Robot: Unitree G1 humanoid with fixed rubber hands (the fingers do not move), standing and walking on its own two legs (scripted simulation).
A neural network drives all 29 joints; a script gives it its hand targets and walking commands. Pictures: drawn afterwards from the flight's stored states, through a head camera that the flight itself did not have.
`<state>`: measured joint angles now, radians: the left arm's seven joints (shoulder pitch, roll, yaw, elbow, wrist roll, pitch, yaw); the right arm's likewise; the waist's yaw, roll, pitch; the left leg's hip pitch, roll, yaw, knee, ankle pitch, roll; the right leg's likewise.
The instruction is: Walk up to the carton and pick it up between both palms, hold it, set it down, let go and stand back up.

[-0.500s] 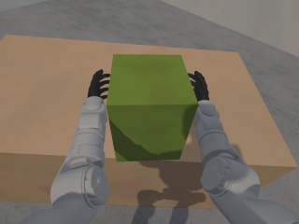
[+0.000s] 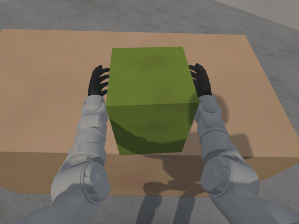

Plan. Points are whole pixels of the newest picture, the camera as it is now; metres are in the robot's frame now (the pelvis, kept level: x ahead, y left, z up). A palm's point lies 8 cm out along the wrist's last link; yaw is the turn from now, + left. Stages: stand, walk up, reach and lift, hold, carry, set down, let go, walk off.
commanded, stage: set down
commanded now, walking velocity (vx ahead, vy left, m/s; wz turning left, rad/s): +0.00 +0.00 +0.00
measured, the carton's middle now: (149, 104) +0.44 +0.03 +0.04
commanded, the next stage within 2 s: none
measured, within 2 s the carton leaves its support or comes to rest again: rests again in 0.16 s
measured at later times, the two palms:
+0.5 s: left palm (95, 100) +0.40 +0.18 +0.09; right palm (204, 99) +0.42 -0.12 +0.09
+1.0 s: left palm (95, 101) +0.40 +0.18 +0.09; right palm (204, 100) +0.42 -0.12 +0.09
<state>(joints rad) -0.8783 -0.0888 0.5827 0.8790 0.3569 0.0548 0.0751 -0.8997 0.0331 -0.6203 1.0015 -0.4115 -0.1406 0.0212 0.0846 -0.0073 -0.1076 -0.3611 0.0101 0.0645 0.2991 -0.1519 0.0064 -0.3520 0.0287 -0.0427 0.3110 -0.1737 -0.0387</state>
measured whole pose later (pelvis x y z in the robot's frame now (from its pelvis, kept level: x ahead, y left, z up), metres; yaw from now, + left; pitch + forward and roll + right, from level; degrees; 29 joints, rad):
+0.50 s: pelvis -0.01 +0.00 +0.00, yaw +0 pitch +10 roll +0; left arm -0.83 -0.13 0.60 0.79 0.43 0.06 0.06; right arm -0.86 0.07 -0.69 0.96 -0.45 -0.15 0.06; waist 0.08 -0.03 -0.07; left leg -0.33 0.02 0.07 0.31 -0.15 0.01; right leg -0.30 0.03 -0.05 0.29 -0.16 -0.04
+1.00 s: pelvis +0.00 +0.00 +0.00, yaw +0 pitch +8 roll +0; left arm -0.80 -0.16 0.63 0.74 0.47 0.06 0.04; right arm -0.83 0.09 -0.70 0.91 -0.48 -0.13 0.09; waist 0.06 -0.03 -0.05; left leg -0.30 0.01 0.08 0.32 -0.17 0.01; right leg -0.27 0.02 -0.06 0.31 -0.18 -0.04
